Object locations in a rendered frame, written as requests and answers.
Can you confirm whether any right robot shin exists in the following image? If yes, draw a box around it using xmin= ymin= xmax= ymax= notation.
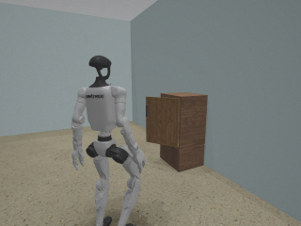
xmin=118 ymin=179 xmax=141 ymax=226

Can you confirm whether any humanoid robot torso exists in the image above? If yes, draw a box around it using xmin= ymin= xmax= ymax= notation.
xmin=85 ymin=83 xmax=117 ymax=158

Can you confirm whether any robot right upper arm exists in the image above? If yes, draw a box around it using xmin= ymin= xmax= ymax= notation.
xmin=111 ymin=86 xmax=127 ymax=128

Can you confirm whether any left robot hand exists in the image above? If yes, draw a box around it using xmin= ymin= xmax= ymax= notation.
xmin=71 ymin=148 xmax=85 ymax=170

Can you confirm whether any robot left upper arm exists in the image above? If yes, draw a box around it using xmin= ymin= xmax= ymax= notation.
xmin=71 ymin=87 xmax=88 ymax=124

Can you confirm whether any robot left forearm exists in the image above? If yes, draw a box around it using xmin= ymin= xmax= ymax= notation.
xmin=71 ymin=121 xmax=83 ymax=150

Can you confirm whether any right robot hand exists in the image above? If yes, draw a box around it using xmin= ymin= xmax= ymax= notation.
xmin=132 ymin=150 xmax=147 ymax=173

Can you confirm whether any cupboard door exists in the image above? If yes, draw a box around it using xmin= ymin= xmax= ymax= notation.
xmin=146 ymin=96 xmax=180 ymax=148

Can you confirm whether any handle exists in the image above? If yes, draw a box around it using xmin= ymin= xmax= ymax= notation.
xmin=146 ymin=105 xmax=149 ymax=117

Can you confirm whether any robot right forearm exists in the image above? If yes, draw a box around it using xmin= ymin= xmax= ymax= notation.
xmin=120 ymin=117 xmax=140 ymax=154

